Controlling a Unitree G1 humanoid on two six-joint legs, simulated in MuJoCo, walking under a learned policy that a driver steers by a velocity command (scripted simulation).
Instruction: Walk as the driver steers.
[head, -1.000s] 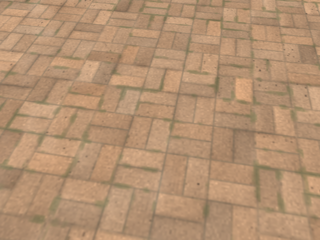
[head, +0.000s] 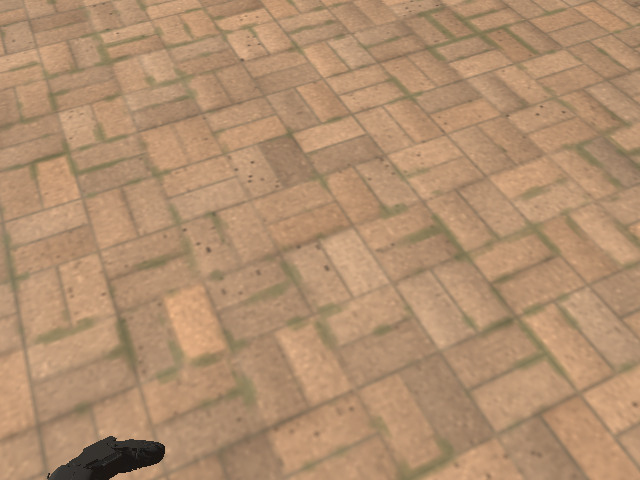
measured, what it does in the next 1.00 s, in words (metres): walks ahead, turning left: right foot, then left foot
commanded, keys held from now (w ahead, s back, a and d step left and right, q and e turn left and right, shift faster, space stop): w+q+shift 0.74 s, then w+e+shift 0.10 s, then e+shift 0.16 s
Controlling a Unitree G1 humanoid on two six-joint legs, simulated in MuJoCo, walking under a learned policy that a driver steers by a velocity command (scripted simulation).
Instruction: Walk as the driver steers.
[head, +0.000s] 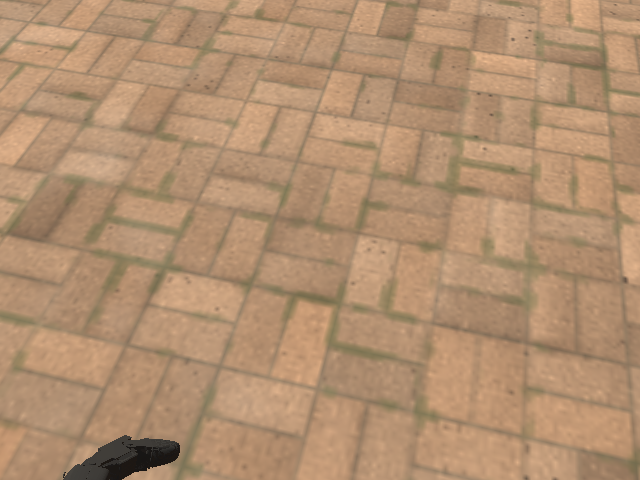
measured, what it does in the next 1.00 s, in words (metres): walks ahead, turning right: right foot, then left foot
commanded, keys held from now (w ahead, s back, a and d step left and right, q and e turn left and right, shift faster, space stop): e+shift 0.66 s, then shift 0.06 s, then q+shift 0.16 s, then w+q+shift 0.12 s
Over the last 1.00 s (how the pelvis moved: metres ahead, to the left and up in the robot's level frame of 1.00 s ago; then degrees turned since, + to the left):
0.85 0.24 -0.02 39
